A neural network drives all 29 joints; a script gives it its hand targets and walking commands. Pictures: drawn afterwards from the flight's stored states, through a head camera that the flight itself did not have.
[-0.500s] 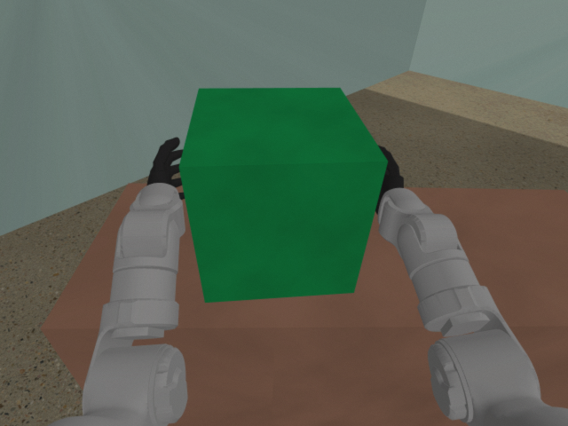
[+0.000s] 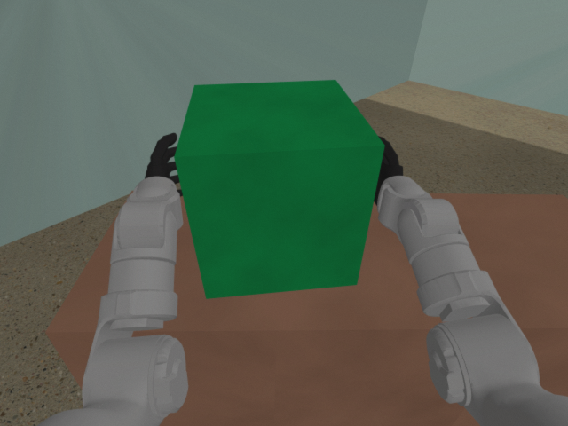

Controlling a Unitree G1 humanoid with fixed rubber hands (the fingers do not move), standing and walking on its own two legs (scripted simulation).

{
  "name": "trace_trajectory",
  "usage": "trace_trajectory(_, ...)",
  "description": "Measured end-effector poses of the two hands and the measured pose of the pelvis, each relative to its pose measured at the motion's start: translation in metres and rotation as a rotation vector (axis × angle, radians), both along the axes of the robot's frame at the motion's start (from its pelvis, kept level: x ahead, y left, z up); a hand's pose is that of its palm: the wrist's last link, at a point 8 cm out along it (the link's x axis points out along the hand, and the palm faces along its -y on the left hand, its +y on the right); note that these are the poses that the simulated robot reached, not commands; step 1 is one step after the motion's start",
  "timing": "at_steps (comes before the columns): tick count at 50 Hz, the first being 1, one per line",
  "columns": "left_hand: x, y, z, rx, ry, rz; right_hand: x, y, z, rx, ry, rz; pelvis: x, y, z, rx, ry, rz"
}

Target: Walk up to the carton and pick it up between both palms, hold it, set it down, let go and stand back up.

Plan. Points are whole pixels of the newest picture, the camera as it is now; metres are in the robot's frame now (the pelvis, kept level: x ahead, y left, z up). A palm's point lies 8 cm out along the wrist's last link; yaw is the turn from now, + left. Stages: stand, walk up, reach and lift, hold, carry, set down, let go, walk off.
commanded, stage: hold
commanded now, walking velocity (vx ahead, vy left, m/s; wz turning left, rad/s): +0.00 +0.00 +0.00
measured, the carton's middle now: (274, 183) +0.40 +0.01 +0.20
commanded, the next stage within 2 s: none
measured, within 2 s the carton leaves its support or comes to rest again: neither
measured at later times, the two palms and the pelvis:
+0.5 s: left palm (160, 184) +0.36 +0.16 +0.23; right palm (389, 180) +0.36 -0.15 +0.23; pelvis -0.01 +0.00 +0.00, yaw +0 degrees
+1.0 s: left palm (159, 184) +0.36 +0.17 +0.23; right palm (386, 179) +0.37 -0.15 +0.23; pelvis +0.00 +0.00 +0.00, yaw +0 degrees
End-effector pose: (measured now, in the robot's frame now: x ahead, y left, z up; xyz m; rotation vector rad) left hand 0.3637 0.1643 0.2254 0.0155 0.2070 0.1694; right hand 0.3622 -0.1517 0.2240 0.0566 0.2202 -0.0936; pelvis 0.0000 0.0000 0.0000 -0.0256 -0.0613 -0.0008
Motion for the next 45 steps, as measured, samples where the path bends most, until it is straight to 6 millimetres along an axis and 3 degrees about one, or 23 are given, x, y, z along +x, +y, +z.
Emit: trace_trajectory(45, -0.001, 0.002, 0.006, 0.0, 0.017, 0.005, 0.002, 0.002, 0.012, -0.007, 0.021, 0.008, -0.003, -0.003, 0.0, -0.002, 0.03, 0.002)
